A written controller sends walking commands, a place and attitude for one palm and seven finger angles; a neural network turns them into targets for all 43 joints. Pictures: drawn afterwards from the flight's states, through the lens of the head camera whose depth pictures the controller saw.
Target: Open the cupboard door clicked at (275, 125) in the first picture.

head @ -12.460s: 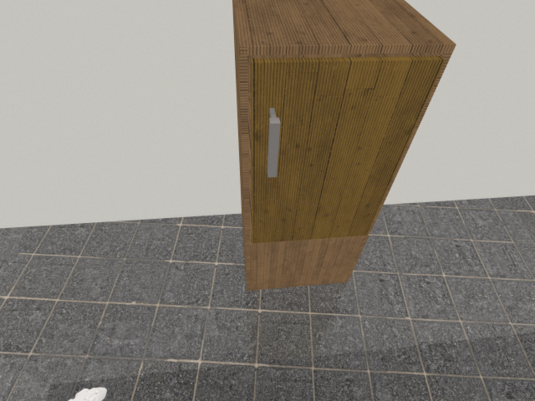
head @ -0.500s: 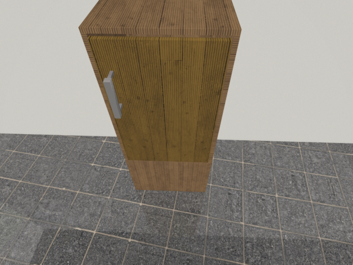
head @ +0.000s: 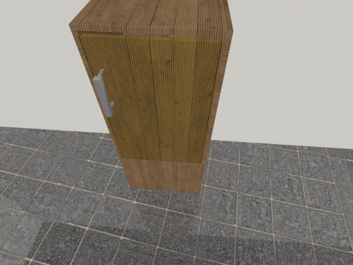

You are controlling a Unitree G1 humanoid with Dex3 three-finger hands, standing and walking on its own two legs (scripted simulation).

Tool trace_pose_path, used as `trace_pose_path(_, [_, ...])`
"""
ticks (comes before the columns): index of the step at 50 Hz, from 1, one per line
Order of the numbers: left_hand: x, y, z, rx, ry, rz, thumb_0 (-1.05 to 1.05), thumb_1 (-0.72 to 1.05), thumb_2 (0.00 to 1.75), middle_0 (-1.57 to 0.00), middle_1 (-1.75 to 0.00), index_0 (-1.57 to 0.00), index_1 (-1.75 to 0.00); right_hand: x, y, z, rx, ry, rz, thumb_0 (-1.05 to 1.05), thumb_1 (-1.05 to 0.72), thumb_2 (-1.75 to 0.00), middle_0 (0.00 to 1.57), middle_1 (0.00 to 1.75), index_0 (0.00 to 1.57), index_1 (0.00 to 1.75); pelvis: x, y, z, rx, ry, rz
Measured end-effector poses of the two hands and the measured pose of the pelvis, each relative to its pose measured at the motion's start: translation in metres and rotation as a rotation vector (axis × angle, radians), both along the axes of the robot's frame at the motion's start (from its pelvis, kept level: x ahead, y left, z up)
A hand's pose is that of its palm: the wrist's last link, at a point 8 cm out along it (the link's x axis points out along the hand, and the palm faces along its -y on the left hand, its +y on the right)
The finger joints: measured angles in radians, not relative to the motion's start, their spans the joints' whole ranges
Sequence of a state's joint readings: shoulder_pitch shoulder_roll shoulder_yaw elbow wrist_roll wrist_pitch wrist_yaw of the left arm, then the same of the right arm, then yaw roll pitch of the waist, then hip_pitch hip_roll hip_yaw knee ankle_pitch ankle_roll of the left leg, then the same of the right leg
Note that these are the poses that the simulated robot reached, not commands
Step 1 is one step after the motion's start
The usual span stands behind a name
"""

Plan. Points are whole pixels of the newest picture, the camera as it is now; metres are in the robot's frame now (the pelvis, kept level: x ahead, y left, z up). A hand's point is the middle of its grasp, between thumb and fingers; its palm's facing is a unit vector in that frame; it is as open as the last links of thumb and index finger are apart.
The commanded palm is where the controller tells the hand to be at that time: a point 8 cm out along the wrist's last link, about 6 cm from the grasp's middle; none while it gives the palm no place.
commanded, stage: come to a stop and stand still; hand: left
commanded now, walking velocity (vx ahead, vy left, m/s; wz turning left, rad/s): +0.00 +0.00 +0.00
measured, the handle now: (105, 93) +0.58 +0.26 +0.03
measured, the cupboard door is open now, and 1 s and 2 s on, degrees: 0 0 0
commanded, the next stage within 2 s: look again from close up in 0.68 s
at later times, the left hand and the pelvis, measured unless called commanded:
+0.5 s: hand out of the picture -0.01 +0.16 -0.17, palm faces +0.05 -0.98 -0.19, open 7.3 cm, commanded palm none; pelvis -0.02 -0.01 +0.01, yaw +1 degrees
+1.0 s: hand out of the picture -0.04 +0.16 -0.17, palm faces +0.07 -0.98 -0.18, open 7.4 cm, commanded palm none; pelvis -0.03 -0.01 +0.01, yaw +1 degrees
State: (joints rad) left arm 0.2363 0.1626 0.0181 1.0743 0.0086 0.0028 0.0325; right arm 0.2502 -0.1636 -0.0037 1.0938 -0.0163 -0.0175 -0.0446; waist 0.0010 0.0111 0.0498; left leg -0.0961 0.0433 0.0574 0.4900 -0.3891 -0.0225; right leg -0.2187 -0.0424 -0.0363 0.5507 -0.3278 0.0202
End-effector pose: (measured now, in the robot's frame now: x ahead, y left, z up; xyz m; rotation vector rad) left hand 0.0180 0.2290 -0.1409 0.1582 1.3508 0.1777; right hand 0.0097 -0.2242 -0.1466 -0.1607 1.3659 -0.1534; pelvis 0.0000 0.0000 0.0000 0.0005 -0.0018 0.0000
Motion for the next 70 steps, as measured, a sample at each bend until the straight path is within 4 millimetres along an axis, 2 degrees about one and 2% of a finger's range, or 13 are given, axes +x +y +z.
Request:
trace_pose_path(7, [-0.009, -0.008, 0.001, -0.005, 0.001, 0.01, 0.01, 0.92, 0.9, -0.2, -0.29, -0.2, -0.3, -0.004, -0.007, 0.002, 0.001, 0.005, 0.01, 0.0, -0.92, -0.89, 0.2, 0.3, 0.2, 0.3, -0.005, -0.008, 0.002, -0.001, -0.003, 0.007])
trace_pose_path(15, [-0.02, -0.014, 0.001, -0.013, 0.006, 0.015, 0.01, 0.92, 0.9, -0.2, -0.29, -0.2, -0.3, -0.017, -0.009, 0.004, 0.008, 0.024, 0.011, 0.0, -0.92, -0.89, 0.2, 0.3, 0.2, 0.3, -0.012, -0.013, 0.004, -0.002, -0.006, 0.011])
trace_pose_path(37, [-0.051, -0.018, 0.001, -0.032, 0.038, 0.03, 0.01, 0.91, 0.9, -0.2, -0.29, -0.2, -0.3, -0.052, 0.006, 0.006, 0.036, 0.067, 0.002, 0.0, -0.91, -0.89, 0.2, 0.3, 0.2, 0.3, -0.028, -0.011, 0.006, -0.001, -0.011, 0.014])
trace_pose_path(70, [-0.073, -0.028, -0.001, -0.054, 0.059, 0.043, 0.01, 0.91, 0.9, -0.2, -0.29, -0.2, -0.3, -0.062, 0.007, 0.007, 0.037, 0.065, 0.0, 0.0, -0.91, -0.89, 0.2, 0.3, 0.2, 0.3, -0.037, -0.012, 0.007, -0.001, -0.017, 0.017])
